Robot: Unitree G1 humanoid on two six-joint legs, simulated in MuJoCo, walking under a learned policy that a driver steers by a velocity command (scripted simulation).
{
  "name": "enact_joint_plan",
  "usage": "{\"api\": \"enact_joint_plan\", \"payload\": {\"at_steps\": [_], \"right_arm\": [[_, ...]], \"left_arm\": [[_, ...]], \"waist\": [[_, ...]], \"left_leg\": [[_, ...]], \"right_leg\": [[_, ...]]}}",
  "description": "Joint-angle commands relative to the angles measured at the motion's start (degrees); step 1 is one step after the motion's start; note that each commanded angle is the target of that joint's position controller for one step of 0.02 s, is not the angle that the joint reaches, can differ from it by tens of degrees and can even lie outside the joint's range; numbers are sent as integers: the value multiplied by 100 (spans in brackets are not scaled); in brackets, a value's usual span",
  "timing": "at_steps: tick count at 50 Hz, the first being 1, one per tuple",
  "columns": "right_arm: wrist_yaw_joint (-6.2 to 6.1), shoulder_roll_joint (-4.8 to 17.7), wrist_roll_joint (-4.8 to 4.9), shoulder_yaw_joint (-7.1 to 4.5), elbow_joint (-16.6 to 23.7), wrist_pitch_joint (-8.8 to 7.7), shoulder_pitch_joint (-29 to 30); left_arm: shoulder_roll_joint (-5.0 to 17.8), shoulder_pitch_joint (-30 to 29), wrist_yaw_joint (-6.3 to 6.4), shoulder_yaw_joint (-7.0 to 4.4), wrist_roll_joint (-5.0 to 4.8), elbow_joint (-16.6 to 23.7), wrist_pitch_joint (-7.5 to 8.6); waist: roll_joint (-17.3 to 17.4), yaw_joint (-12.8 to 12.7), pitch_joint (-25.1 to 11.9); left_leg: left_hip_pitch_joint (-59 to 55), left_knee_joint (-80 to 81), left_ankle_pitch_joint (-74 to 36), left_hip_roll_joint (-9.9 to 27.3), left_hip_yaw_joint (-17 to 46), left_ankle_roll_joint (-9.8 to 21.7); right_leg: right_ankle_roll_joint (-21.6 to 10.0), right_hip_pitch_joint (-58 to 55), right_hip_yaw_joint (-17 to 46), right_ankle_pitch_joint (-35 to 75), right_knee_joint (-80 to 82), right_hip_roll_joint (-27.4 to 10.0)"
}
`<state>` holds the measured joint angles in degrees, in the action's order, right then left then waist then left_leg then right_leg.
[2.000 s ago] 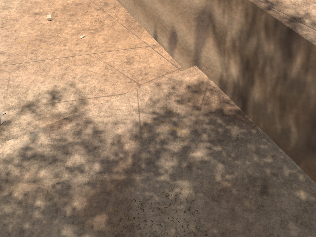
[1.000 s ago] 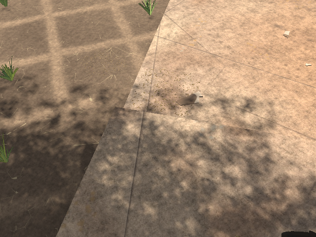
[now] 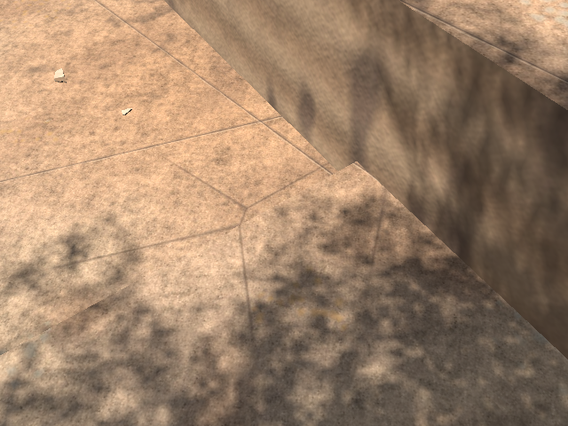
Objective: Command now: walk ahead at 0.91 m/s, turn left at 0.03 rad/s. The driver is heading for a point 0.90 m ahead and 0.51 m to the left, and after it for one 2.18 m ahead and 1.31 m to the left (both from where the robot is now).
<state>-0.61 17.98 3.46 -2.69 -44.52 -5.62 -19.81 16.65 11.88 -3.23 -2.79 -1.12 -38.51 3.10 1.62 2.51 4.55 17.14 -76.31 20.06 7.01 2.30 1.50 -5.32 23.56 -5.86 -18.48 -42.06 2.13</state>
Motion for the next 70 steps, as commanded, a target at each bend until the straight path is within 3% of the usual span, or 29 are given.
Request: {"api": "enact_joint_plan", "payload": {"at_steps": [1, 5, 12, 15, 17, 18, 19, 20, 21, 22, 24, 26, 29, 32, 36, 37, 38, 39, 40, 42, 45, 50, 57, 58, 60, 61, 63, 66, 70], "right_arm": [[32, 605, 39, -111, 451, -23, 9], [131, 286, 10, -97, 270, 318, 155], [403, 78, -55, -25, 679, 51, 1322], [535, 259, -14, -121, 829, 40, 1273], [522, 633, -12, -300, 645, 230, 102], [440, 1076, -101, -508, 220, 362, -1518], [279, 1071, -171, -502, -153, 432, -2636], [251, 825, -498, -302, -131, 338, -1924], [249, 899, -673, -287, 308, 203, -1202], [255, 871, -509, -378, 712, 208, -729], [263, 802, -276, -335, 1046, 121, 397], [184, 838, -304, -356, 1201, 126, 770], [-63, 811, -227, -382, 936, 341, 525], [-249, 829, -94, -433, 841, 651, 314], [-299, 455, -146, -371, 1081, 795, 647], [-271, 238, -180, -300, 1168, 790, 686], [-253, -276, -279, -151, 1162, 804, 192], [-142, 37, -258, -181, 1239, 765, -776], [-46, 623, -185, -304, 1159, 749, -781], [-112, 1042, -98, -448, 1077, 889, 219], [-129, 541, -138, -280, 1254, 933, 466], [-66, 419, -124, -197, 1458, 894, 803], [146, 590, -136, -353, 1302, 1048, 501], [125, 694, -145, -437, 1171, 1061, 245], [27, 1967, -301, -721, 1351, 904, 162], [58, 1619, -463, -659, 1450, 722, 417], [-1, 1235, -299, -553, 1451, 568, 946], [-173, 858, -214, -433, 1498, 727, 1009], [-176, 999, -139, -469, 1378, 632, 514]], "left_arm": [[459, 358, 43, -174, 218, 144, 294], [313, 465, 144, -175, 178, -123, 501], [525, 981, 480, -127, 239, -394, 522], [986, 1053, 712, -204, 268, -416, 307], [1245, 677, 864, -294, 228, -283, 143], [1336, 62, 835, -331, 219, -53, 134], [1041, -632, 659, -274, 4, 92, 223], [-275, -293, 432, 97, 151, 527, 453], [-205, 719, 310, 205, 30, 666, 614], [443, 432, 254, 112, 13, 730, 707], [603, 181, 273, 17, 101, 705, 608], [840, 211, 380, -79, 172, 657, 391], [294, -523, 507, 89, 325, 937, 239], [232, -751, 513, 96, 116, 997, 108], [548, -593, 444, -110, 67, 805, 186], [571, -169, 437, -143, 140, 622, 225], [726, -50, 471, -133, 261, 634, 205], [818, -70, 455, -145, 415, 740, 117], [915, -455, 486, -271, 288, 761, 33], [431, -632, 579, -157, 288, 866, -135], [604, -677, 665, -224, 280, 654, -255], [819, -525, 676, -397, 219, 378, -318], [977, -767, 464, -507, 15, 237, -306], [815, -587, 446, -483, -3, 151, -327], [478, -798, 459, -386, 277, 611, -340], [679, -1356, 525, -429, 281, 665, -302], [727, -978, 625, -470, 175, 432, -321], [561, -786, 583, -420, 247, 255, -298], [500, -1146, 325, -371, 30, 336, -97]], "waist": [[-701, -220, -459], [-467, -170, 89], [-294, -441, 445], [-728, -169, -18], [-1049, 587, -478], [-878, 1371, -948], [414, 1891, -860], [2365, 661, -654], [1614, 34, -2058], [177, 75, -1920], [-1310, -694, -446], [-1079, -818, -176], [-509, -502, -536], [204, -240, -1311], [701, -367, -1244], [480, -491, -1487], [-657, -220, -1864], [-1689, 293, -2270], [-1806, 318, -2032], [-622, -129, -1192], [-772, -116, -721], [-881, -272, -1104], [-932, 3, -1137], [-625, 56, -1067], [1984, -112, -698], [1134, 106, -775], [542, -321, -725], [526, -376, -1088], [892, -106, -980]], "left_leg": [[2193, -181, -1062, 421, 541, 186], [2425, 482, -1868, 262, 694, 50], [2365, 3074, -3397, -546, -499, 255], [1604, 3559, -2948, -1094, -1330, 459], [423, 3433, -2246, -1370, -1485, 627], [-1228, 3505, -2179, -1246, -998, 910], [-2403, 4846, -3587, -699, -200, 1281], [-3261, 3933, -5304, -540, 1155, 1573], [-3672, 4689, -3815, 584, 3535, 2553], [-3139, 5557, -2356, 637, 3992, 2517], [-839, 6136, -1939, 332, 3434, 2180], [342, 6257, -3004, -114, 2741, 1938], [855, 5593, -4704, -1006, 1584, 1444], [403, 5086, -3804, -1259, 1623, 802], [-50, 4250, -1938, -1196, 2380, 404], [25, 3414, -1064, -1355, 2161, 230], [947, 1986, 1581, -1887, 1489, 45], [1664, 995, 2492, -1870, 1286, -186], [2145, 235, 1912, -1237, 819, -449], [2149, -9, 824, -835, 543, -665], [1791, 542, 345, -642, -7, -688], [1423, 1699, 107, -207, -101, -573], [-237, 4053, -383, -421, -644, 25], [-745, 4563, -609, -569, -490, 253], [-1367, 5855, -2312, 1368, 3446, 1846], [-1121, 6010, -2207, 1301, 3184, 1934], [-969, 5781, -2073, 736, 2319, 1274], [-721, 5390, -2959, 337, 1850, 1116], [-918, 6040, 1195, 186, 2576, 1141]], "right_leg": [[-598, -1621, 2481, -616, 2821, -1613], [63, -1135, 761, 1253, 3255, -1181], [912, -2034, -689, 4360, 3629, -903], [1079, -2831, -874, 7758, 2526, -1111], [1026, -2846, -830, 9556, 874, -1359], [984, -2025, -600, 9483, -882, -1355], [1045, -938, -676, 4284, -3940, -353], [1044, 1505, 376, -1846, -6129, 666], [834, 2171, 1646, -1839, -6625, 597], [483, 2031, 1797, -1397, -5788, 378], [485, 1687, 1565, -778, -4323, -83], [802, 954, 1490, -547, -3149, -342], [1116, 211, 1026, 437, -986, 40], [1208, -361, 1026, 1604, 349, 483], [1086, -862, 1474, 2348, 1838, 278], [853, -1554, 1631, 2920, 2203, -213], [268, -2795, 2908, 4202, 1883, -1562], [-725, -3316, 4538, 4797, 1843, -2800], [-1137, -2891, 5060, 3117, 2044, -3018], [-569, -1866, 3221, 1373, 2187, -1890], [-516, -1042, 1923, 1684, 2571, -1303], [-809, -1515, 1359, 1943, 2693, -1775], [-279, -1219, 309, 1269, 2144, -1903], [37, -835, 29, 774, 1556, -1666], [909, 1965, 37, -1828, -1195, -93], [754, 2038, 958, -1702, -2030, -118], [619, 1892, 1209, -674, -2173, -247], [821, 1239, 1116, -25, -2285, 3], [799, 1117, 1117, 281, -422, 98]]}}
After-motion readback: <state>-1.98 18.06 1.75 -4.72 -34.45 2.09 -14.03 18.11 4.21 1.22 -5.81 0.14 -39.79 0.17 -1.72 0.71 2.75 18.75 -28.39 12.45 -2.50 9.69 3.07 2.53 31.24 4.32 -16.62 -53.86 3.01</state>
